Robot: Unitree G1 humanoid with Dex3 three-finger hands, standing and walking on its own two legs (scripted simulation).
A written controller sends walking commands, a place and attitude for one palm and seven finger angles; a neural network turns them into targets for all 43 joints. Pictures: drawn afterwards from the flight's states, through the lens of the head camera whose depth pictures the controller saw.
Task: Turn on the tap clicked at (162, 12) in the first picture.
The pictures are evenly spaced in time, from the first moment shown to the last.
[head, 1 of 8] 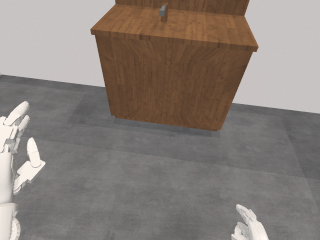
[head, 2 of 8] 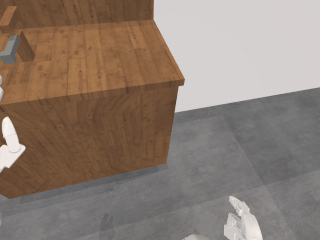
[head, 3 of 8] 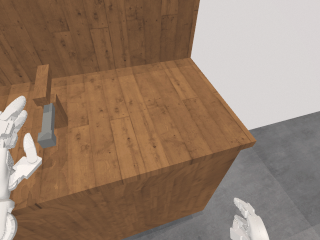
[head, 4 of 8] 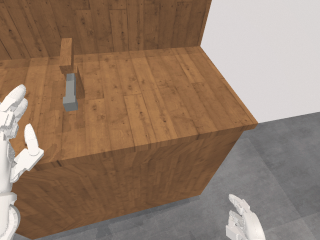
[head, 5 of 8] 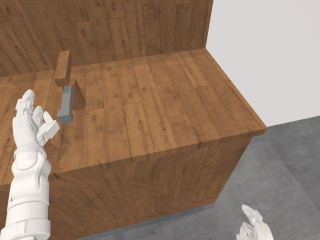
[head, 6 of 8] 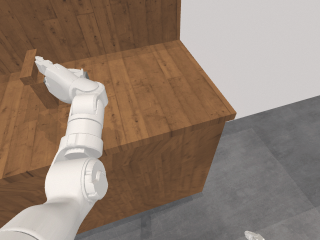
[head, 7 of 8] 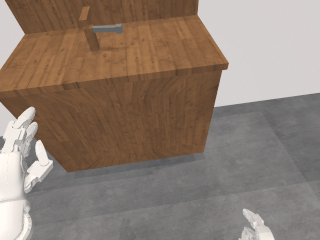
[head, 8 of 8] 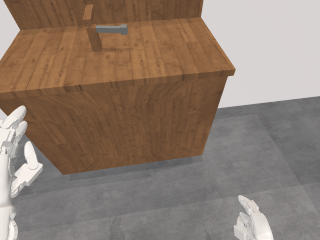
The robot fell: no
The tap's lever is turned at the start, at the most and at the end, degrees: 0 79 78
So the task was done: yes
